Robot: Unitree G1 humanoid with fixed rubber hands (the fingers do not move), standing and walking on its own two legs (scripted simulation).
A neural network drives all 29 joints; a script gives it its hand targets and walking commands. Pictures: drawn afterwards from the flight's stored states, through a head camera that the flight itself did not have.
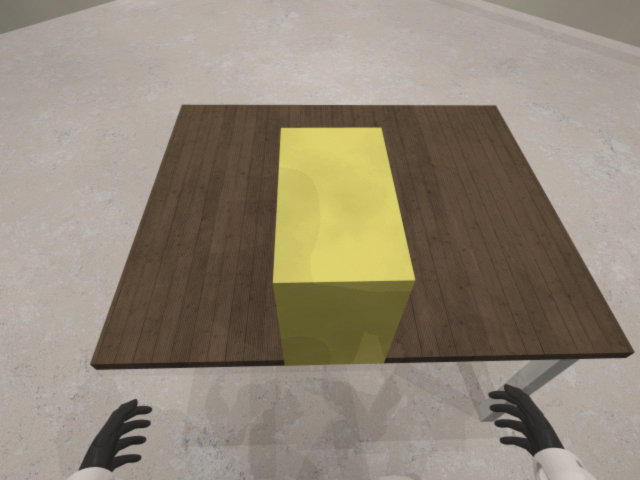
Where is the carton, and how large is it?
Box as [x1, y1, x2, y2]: [273, 128, 414, 365]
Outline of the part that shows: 281,128 273,287 285,365 383,362 414,282 414,276 381,128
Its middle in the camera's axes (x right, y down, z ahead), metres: +0.02 +0.00 +0.66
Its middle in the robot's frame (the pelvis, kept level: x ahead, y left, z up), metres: +0.47 -0.02 -0.05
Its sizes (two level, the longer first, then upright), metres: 0.311 0.171 0.260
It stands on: a table, 0.58 m high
